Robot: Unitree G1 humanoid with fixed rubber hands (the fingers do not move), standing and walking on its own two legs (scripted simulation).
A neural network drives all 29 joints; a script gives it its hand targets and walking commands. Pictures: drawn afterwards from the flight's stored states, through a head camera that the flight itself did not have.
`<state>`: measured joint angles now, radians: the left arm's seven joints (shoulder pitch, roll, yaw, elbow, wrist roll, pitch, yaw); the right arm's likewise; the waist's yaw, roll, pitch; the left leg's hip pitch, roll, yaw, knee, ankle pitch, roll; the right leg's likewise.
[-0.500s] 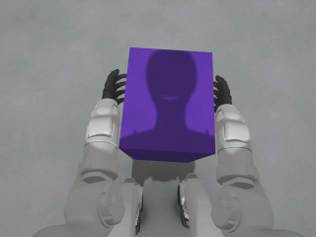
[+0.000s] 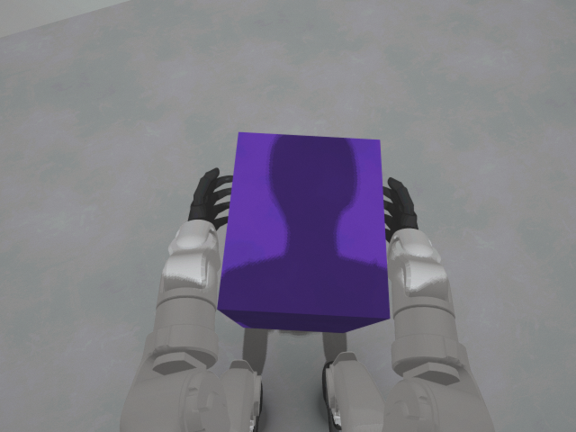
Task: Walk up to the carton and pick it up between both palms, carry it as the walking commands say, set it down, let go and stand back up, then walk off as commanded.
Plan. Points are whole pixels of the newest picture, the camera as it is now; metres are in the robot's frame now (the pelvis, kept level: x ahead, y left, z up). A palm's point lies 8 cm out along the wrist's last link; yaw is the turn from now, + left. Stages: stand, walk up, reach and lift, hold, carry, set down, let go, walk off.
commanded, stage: reach and lift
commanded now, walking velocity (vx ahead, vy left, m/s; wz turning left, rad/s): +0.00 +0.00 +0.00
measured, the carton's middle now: (299, 249) +0.38 -0.02 -0.11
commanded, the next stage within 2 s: none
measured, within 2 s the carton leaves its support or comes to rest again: neither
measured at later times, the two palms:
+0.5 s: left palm (188, 220) +0.38 +0.12 +0.04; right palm (421, 231) +0.35 -0.16 +0.03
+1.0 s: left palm (168, 211) +0.36 +0.12 +0.11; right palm (450, 223) +0.34 -0.16 +0.10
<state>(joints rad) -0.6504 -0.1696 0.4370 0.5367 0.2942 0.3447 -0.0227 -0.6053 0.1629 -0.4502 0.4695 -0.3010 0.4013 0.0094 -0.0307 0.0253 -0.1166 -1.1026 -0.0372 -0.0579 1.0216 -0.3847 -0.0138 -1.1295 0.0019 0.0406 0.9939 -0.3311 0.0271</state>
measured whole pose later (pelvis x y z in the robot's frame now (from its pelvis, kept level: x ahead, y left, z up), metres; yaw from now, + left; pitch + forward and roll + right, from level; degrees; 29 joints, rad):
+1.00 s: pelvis +0.03 +0.00 +0.08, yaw -1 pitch +0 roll +0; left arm -0.39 -0.19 0.31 0.40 0.30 0.53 -0.02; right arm -0.36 0.18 -0.33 0.35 -0.30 0.59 0.02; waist -0.03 0.00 0.02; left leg -0.24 -0.02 -0.05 0.45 -0.22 0.00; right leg -0.27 0.00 0.05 0.43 -0.17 0.02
